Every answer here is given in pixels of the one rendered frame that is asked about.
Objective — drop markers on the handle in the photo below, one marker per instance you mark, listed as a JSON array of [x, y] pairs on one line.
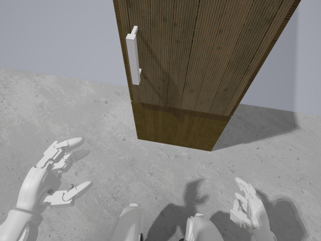
[[133, 56]]

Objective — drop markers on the right robot forearm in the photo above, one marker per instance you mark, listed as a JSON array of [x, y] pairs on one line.
[[262, 234]]

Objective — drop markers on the robot right thigh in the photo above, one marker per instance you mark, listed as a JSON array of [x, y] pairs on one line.
[[201, 229]]

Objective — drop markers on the robot thigh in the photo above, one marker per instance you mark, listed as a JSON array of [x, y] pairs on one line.
[[201, 229], [129, 225]]

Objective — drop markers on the right robot hand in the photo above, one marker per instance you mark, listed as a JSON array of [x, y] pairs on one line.
[[253, 214]]

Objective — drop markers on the robot left thigh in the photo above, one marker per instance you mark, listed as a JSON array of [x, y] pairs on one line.
[[129, 225]]

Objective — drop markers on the left robot forearm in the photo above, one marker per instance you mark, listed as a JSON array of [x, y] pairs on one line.
[[20, 225]]

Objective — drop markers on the cupboard door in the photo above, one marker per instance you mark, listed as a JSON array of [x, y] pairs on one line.
[[199, 54]]

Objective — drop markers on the left robot hand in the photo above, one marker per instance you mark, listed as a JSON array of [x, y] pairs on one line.
[[33, 195]]

